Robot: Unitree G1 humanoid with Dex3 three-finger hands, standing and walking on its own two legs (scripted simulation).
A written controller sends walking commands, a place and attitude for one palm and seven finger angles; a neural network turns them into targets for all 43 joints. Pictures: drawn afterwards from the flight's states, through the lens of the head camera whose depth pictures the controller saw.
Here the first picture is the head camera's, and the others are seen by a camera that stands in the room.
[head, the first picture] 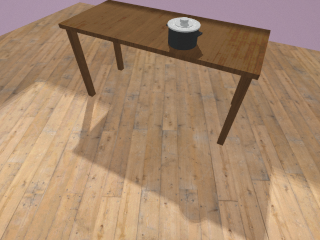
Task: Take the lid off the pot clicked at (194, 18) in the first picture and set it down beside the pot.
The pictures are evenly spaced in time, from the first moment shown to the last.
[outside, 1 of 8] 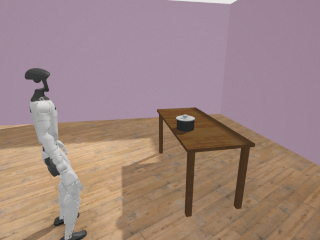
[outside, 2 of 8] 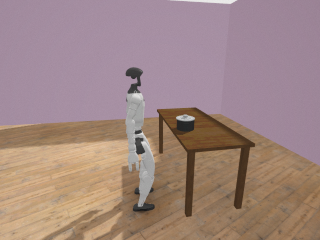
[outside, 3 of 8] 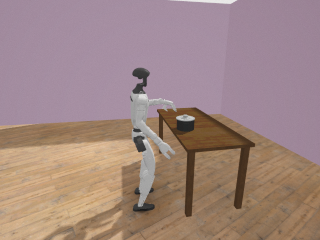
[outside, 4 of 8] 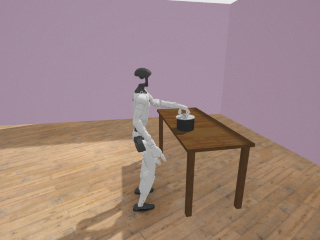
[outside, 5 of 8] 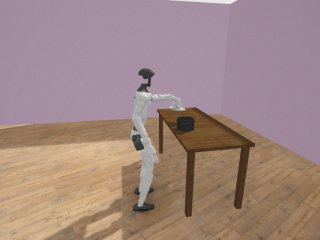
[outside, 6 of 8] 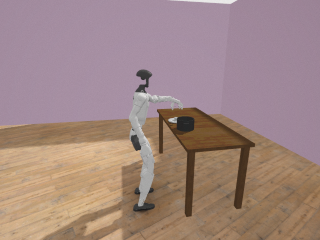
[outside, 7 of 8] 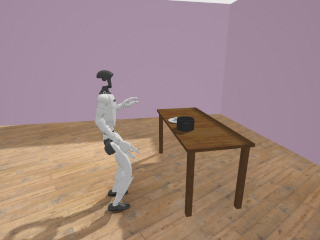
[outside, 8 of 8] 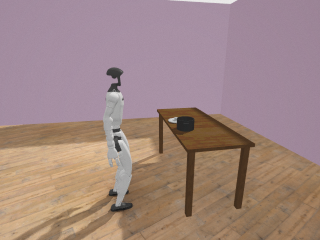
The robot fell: no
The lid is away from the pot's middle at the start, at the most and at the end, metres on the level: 0.00 0.27 0.27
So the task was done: yes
